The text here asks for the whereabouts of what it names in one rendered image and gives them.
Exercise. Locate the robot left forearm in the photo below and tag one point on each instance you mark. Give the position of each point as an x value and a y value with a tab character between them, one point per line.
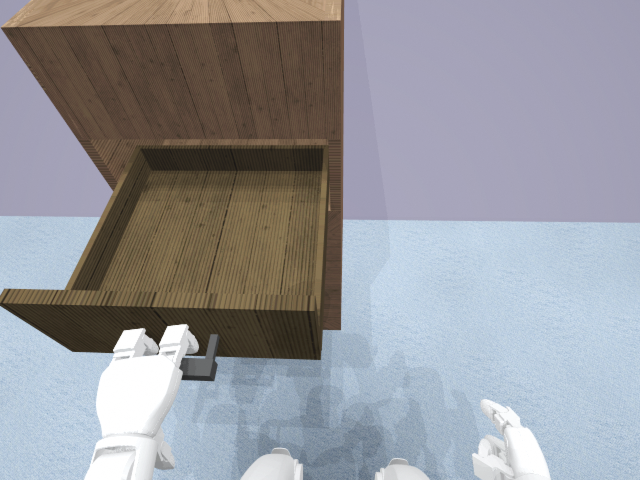
124	456

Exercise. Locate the cabinet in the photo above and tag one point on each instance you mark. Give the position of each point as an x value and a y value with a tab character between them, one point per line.
123	73

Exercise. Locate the robot right hand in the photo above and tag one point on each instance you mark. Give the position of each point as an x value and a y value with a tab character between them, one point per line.
518	455

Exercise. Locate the handle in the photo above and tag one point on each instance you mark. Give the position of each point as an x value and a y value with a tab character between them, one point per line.
202	369

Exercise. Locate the drawer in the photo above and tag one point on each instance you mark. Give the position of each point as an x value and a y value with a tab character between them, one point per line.
228	239

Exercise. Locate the robot left thigh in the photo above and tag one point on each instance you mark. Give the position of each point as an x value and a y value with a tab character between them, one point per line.
274	467

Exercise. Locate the robot right shin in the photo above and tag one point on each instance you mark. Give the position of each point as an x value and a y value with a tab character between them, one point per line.
398	461

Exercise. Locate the robot left hand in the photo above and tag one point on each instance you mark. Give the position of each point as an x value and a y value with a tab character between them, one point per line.
136	392

